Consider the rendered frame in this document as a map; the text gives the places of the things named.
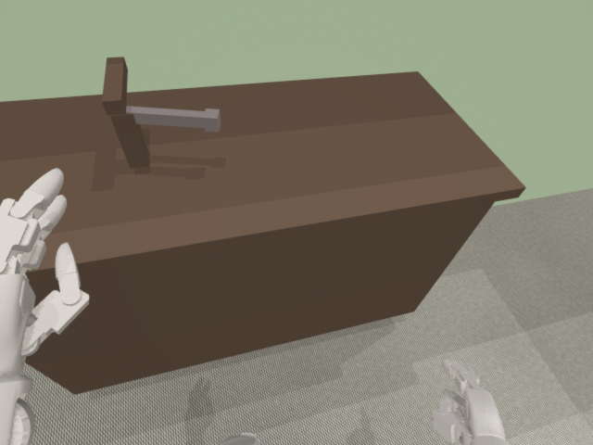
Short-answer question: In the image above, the tap lever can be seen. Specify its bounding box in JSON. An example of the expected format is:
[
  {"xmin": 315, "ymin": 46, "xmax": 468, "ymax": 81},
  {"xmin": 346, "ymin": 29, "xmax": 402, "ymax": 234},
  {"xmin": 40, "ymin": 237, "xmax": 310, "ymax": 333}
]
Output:
[{"xmin": 126, "ymin": 106, "xmax": 221, "ymax": 133}]

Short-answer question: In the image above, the right robot hand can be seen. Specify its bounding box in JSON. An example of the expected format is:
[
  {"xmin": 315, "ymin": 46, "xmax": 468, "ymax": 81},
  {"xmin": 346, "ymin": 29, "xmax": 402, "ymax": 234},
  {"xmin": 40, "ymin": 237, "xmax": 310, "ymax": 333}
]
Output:
[{"xmin": 433, "ymin": 358, "xmax": 506, "ymax": 445}]

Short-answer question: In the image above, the robot left forearm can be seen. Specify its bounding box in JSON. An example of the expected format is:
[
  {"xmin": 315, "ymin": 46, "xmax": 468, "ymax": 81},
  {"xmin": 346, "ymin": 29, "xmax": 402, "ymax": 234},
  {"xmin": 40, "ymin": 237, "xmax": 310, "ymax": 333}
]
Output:
[{"xmin": 0, "ymin": 375, "xmax": 36, "ymax": 445}]

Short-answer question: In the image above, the counter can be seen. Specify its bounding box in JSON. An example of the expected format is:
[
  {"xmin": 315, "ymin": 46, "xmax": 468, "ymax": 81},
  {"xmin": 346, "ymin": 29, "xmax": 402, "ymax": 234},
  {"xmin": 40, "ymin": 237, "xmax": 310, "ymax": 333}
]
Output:
[{"xmin": 0, "ymin": 57, "xmax": 526, "ymax": 395}]

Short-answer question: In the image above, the left robot hand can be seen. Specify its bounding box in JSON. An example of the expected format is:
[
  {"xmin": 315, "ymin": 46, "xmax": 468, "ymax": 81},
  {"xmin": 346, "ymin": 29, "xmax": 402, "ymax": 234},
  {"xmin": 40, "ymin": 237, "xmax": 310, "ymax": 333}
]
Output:
[{"xmin": 0, "ymin": 168, "xmax": 89, "ymax": 376}]

